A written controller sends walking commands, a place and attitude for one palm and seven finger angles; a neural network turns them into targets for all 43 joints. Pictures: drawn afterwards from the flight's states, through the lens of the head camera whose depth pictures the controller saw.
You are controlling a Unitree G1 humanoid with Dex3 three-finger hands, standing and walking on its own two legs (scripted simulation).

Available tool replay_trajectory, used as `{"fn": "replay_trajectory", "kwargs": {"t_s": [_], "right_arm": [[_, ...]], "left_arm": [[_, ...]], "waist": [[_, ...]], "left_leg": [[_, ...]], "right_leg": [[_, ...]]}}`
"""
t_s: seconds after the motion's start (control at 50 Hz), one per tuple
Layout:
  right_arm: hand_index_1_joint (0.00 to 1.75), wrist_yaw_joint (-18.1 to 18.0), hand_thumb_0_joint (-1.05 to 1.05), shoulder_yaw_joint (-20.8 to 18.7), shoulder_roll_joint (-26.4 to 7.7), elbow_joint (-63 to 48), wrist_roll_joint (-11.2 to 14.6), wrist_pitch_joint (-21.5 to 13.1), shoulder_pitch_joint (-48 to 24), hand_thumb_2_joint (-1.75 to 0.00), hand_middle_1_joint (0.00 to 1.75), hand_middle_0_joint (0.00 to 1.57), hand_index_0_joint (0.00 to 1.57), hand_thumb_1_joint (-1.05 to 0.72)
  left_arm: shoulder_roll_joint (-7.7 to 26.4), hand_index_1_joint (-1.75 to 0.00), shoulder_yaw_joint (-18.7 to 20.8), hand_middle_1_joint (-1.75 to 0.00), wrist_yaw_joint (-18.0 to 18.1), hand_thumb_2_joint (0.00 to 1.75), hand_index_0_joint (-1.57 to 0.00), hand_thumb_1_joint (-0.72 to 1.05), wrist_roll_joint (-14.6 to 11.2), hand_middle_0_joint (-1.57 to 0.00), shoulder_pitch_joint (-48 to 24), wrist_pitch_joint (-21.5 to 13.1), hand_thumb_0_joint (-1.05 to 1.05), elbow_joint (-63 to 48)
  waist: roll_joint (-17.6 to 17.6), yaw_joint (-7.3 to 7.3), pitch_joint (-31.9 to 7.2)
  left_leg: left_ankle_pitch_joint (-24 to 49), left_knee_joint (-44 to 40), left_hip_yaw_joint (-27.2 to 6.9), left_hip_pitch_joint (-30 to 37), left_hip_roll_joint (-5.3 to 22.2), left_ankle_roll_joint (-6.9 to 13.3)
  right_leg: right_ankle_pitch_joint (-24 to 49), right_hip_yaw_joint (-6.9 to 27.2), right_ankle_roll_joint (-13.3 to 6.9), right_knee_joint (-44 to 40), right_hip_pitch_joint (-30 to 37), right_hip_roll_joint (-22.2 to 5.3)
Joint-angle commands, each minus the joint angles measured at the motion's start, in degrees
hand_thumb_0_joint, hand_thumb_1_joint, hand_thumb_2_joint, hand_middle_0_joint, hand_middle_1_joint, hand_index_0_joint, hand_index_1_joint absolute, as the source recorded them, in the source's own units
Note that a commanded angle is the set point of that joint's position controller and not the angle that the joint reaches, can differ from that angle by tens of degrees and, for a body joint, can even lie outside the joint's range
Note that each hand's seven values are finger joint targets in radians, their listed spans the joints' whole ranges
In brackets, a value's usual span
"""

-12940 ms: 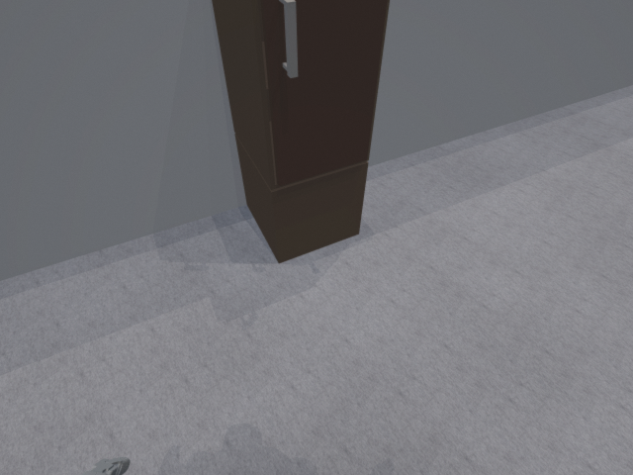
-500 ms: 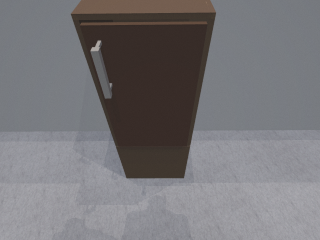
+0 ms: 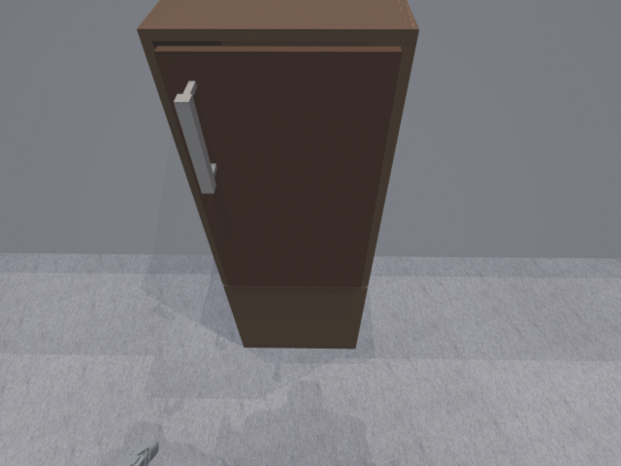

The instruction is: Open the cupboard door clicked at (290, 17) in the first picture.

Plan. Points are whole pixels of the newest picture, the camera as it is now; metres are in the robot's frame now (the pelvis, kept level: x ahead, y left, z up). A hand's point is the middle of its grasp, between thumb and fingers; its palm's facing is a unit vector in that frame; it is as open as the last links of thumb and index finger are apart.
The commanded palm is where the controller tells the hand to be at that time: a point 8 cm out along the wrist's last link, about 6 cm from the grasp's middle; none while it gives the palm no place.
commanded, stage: raise the hand with hooked fingers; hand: left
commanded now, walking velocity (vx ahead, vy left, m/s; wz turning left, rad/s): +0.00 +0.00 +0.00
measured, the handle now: (200, 140) +0.54 +0.22 +0.12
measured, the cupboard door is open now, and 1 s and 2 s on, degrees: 0 0 0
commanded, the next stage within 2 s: move the hooked fingers beside the handle in 2.00 s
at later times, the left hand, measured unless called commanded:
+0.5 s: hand (131, 450) +0.13 +0.21 +0.02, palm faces +0.15 -0.99 -0.07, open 9.7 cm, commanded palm +0.12 +0.26 +0.01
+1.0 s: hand (105, 366) +0.21 +0.25 +0.06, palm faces +0.04 -1.00 -0.07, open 12.7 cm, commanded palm +0.18 +0.31 +0.08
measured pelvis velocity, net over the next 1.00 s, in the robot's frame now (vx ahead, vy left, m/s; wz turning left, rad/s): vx -0.04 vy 0.02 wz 0.03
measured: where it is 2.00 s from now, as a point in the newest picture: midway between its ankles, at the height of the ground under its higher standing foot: outside the picture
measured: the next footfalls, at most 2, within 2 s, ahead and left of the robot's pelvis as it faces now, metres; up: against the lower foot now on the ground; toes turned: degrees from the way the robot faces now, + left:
none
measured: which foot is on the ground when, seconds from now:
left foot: down 0.00-1.00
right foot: down 0.00-1.00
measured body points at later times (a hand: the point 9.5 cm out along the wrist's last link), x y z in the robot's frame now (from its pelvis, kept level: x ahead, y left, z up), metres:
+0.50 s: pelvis -0.06 -0.01 -0.06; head -0.02 +0.00 +0.39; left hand +0.12 +0.26 +0.03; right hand +0.18 -0.22 -0.11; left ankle -0.03 +0.12 -0.73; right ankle -0.03 -0.10 -0.73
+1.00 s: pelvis -0.04 +0.02 -0.02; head -0.02 +0.02 +0.43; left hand +0.20 +0.30 +0.07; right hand +0.13 -0.23 -0.09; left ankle -0.03 +0.12 -0.73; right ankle -0.03 -0.10 -0.73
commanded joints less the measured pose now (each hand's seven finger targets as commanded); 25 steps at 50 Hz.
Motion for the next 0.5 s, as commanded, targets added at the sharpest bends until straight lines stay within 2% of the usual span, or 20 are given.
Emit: {"fn": "replay_trajectory", "kwargs": {"t_s": [0.0,0.02,0.04,0.06,0.08,0.1,0.12,0.14,0.16,0.2,0.22,0.26,0.32,0.34,0.36,0.38,0.4,0.44,0.46,0.48], "right_arm": [[0.3,-1.03,0.0,-3.78,-10.38,-16.07,0.62,-9.34,-7.58,-0.9,0.3,0.2,0.2,-0.9],[0.3,-1.04,0.0,-4.15,-10.35,-17.51,-0.44,-9.72,-7.7,-0.9,0.3,0.2,0.2,-0.9],[0.3,-0.58,0.0,-4.72,-10.35,-19.03,-0.54,-9.64,-7.95,-0.9,0.3,0.2,0.2,-0.9],[0.3,0.13,0.0,-4.77,-9.73,-20.46,-0.92,-9.41,-8.2,-0.9,0.3,0.2,0.2,-0.9],[0.3,0.92,0.0,-5.21,-9.54,-21.98,-1.22,-9.34,-9.88,-0.9,0.3,0.2,0.2,-0.9],[0.3,1.66,0.0,-5.61,-9.71,-23.24,-1.22,-9.13,-10.68,-0.9,0.3,0.2,0.2,-0.9],[0.3,2.36,0.0,-5.9,-10.06,-25.18,-1.19,-8.99,-11.73,-0.9,0.3,0.2,0.2,-0.9],[0.3,3.28,0.0,-6.33,-10.57,-26.77,-0.81,-8.52,-11.71,-0.9,0.3,0.2,0.2,-0.9],[0.3,3.59,0.0,-6.31,-10.95,-28.89,-0.62,-8.12,-12.62,-0.9,0.3,0.2,0.2,-0.9],[0.3,3.39,0.0,-5.98,-10.73,-33.15,-0.09,-6.93,-14.14,-0.9,0.3,0.2,0.2,-0.9],[0.3,2.97,0.0,-5.59,-10.55,-35.19,0.04,-6.33,-14.77,-0.9,0.3,0.2,0.2,-0.9],[0.3,2.17,0.0,-5.4,-9.96,-37.01,0.06,-5.73,-13.55,-0.9,0.3,0.2,0.2,-0.9],[0.3,1.43,0.0,-4.66,-8.68,-35.1,-0.52,-5.91,-8.66,-0.9,0.3,0.2,0.2,-0.9],[0.3,1.15,0.0,-4.05,-8.99,-34.46,-0.88,-6.15,-7.93,-0.9,0.3,0.2,0.2,-0.9],[0.3,0.75,0.0,-4.06,-9.24,-33.49,-0.77,-6.66,-7.54,-0.9,0.3,0.2,0.2,-0.9],[0.3,0.55,0.0,-3.55,-9.47,-32.67,-0.65,-7.31,-7.35,-0.9,0.3,0.2,0.2,-0.9],[0.3,0.33,0.0,-3.24,-9.92,-31.99,-0.51,-7.72,-7.13,-0.9,0.3,0.2,0.2,-0.9],[0.3,-0.28,0.0,-2.39,-11.15,-31.26,0.34,-8.03,-7.83,-0.9,0.3,0.2,0.2,-0.9],[0.3,-0.65,0.0,-2.22,-11.39,-31.36,0.73,-8.13,-7.93,-0.9,0.3,0.2,0.2,-0.9],[0.3,-1.04,0.0,-2.15,-11.62,-31.19,1.03,-8.05,-8.05,-0.9,0.3,0.2,0.2,-0.9]], "left_arm": [[2.05,-0.39,0.63,-0.39,0.18,0.84,-0.21,0.76,-3.4,-0.21,-9.72,-7.98,0.0,-33.99],[1.98,-0.4,1.82,-0.4,-1.02,0.83,-0.21,0.74,-2.98,-0.21,-7.67,-10.96,0.0,-30.66],[2.0,-0.42,4.57,-0.42,-2.94,0.82,-0.21,0.71,-3.16,-0.21,-0.97,-13.31,0.0,-23.92],[-0.64,-0.43,4.09,-0.43,-5.72,0.81,-0.22,0.69,-3.89,-0.22,4.16,-16.43,0.0,-19.61],[-2.41,-0.45,4.74,-0.45,-9.02,0.8,-0.22,0.67,-5.15,-0.22,10.29,-19.9,0.0,-15.57],[-1.18,-0.47,6.97,-0.47,-12.63,0.79,-0.22,0.64,-6.71,-0.22,12.48,-23.94,0.0,-15.29],[-0.34,-0.48,8.29,-0.48,-16.73,0.78,-0.22,0.62,-8.45,-0.22,13.71,-27.66,0.0,-16.28],[2.6,-0.5,11.74,-0.5,-21.13,0.77,-0.22,0.6,-9.68,-0.22,14.8,-30.13,0.0,-14.6],[4.83,-0.51,13.69,-0.51,-24.24,0.76,-0.22,0.57,-10.67,-0.22,13.55,-31.56,0.0,-15.93],[8.69,-0.54,15.74,-0.54,-25.97,0.74,-0.23,0.53,-10.65,-0.23,9.06,-30.21,0.0,-23.27],[9.57,-0.55,15.71,-0.55,-25.61,0.73,-0.23,0.5,-11.21,-0.23,4.76,-28.95,0.0,-28.15],[10.93,-0.58,16.21,-0.58,-23.23,0.71,-0.23,0.46,-11.86,-0.23,-5.44,-28.3,0.0,-36.97],[9.97,-0.63,15.29,-0.63,-19.05,0.68,-0.24,0.39,-11.32,-0.24,-13.81,-32.42,0.0,-47.17],[10.15,-0.64,13.44,-0.64,-18.72,0.67,-0.24,0.36,-11.13,-0.24,-19.24,-34.03,0.0,-50.49],[9.46,-0.66,12.17,-0.66,-18.84,0.66,-0.24,0.34,-10.56,-0.24,-18.55,-35.18,0.0,-50.46],[7.61,-0.68,9.04,-0.68,-19.75,0.65,-0.24,0.32,-10.35,-0.24,-17.81,-35.88,0.0,-49.59],[8.12,-0.69,8.08,-0.69,-20.92,0.64,-0.24,0.29,-10.37,-0.24,-17.99,-35.85,0.0,-48.22],[9.54,-0.72,7.02,-0.72,-24.29,0.62,-0.25,0.25,-10.89,-0.25,-19.76,-32.8,0.0,-42.35],[10.58,-0.74,6.82,-0.74,-25.84,0.61,-0.25,0.22,-10.76,-0.25,-20.07,-30.39,0.0,-40.19],[12.92,-0.75,9.36,-0.75,-26.83,0.6,-0.25,0.2,-10.84,-0.25,-18.73,-27.26,0.0,-36.63]], "waist": [[-1.07,-3.96,-6.74],[-8.08,-4.09,-3.96],[-11.07,-2.2,-2.73],[-16.23,-0.79,-2.5],[-19.29,1.3,-2.07],[-20.64,2.45,-3.48],[-18.84,3.35,-5.77],[-13.35,4.24,-7.22],[-8.85,4.22,-9.77],[-2.34,4.83,-13.66],[0.12,4.47,-14.89],[1.96,2.08,-16.14],[5.67,-1.33,-18.23],[3.32,-3.29,-17.7],[3.98,-3.8,-18.0],[5.08,-4.72,-16.6],[5.52,-5.26,-15.36],[5.09,-6.17,-11.52],[3.93,-6.15,-11.14],[2.96,-5.1,-11.06]], "left_leg": [[20.98,0.95,-4.75,-0.21,0.51,1.48],[16.88,3.09,-4.57,-4.31,-0.35,1.81],[14.85,4.93,-4.36,-8.06,-1.01,1.56],[12.7,6.77,-4.15,-11.9,-1.31,1.04],[10.1,9.03,-3.73,-17.06,-1.66,0.56],[8.83,11.35,-3.38,-20.71,-2.01,0.11],[7.71,13.47,-2.62,-23.18,-2.65,-0.34],[8.45,15.37,-2.18,-23.71,-3.19,-0.87],[8.11,17.15,-1.3,-24.88,-3.72,-0.89],[7.01,18.56,0.46,-25.54,-4.3,0.0],[5.58,18.94,0.85,-25.58,-4.45,0.4],[2.74,20.46,-0.23,-25.4,-3.87,0.9],[4.69,22.35,-2.89,-21.24,-1.97,1.65],[3.74,23.42,-3.84,-21.91,-1.47,1.9],[3.46,23.64,-4.27,-20.95,-1.01,2.02],[2.81,23.58,-4.72,-20.7,-0.82,2.09],[1.69,23.39,-5.13,-20.9,-0.6,2.11],[-1.12,22.75,-6.07,-22.55,-0.48,2.17],[-3.12,21.94,-6.02,-23.41,-0.59,2.2],[-3.79,20.74,-6.1,-24.06,-0.74,2.14]], "right_leg": [[14.31,-2.0,0.11,-1.13,-6.52,-0.05],[12.35,-2.72,0.58,-0.42,-10.22,0.46],[11.0,-2.82,0.61,1.05,-11.71,0.52],[9.96,-3.03,0.85,3.45,-13.75,0.92],[8.95,-2.83,0.86,6.14,-15.22,0.98],[10.02,-1.93,0.79,8.54,-15.04,0.75],[12.14,-0.42,0.86,10.43,-13.92,0.11],[15.44,1.21,0.11,12.61,-12.3,-0.65],[16.08,2.31,-0.19,13.85,-11.67,-1.35],[12.8,3.94,-0.22,14.19,-11.38,-1.51],[9.24,4.84,-0.09,13.57,-12.15,-1.49],[1.65,7.27,0.42,12.16,-14.73,-1.25],[3.52,5.45,0.08,13.82,-18.48,0.2],[2.3,5.11,0.08,14.77,-20.71,0.8],[1.69,4.79,-0.28,14.92,-21.97,1.09],[1.22,4.01,-0.46,15.19,-23.37,1.28],[0.17,3.55,-0.47,14.97,-24.22,1.47],[-2.99,3.63,-0.5,13.32,-24.45,1.8],[-5.53,4.11,-0.1,11.76,-23.8,1.44],[-7.15,4.5,-0.01,10.24,-22.24,1.14]]}}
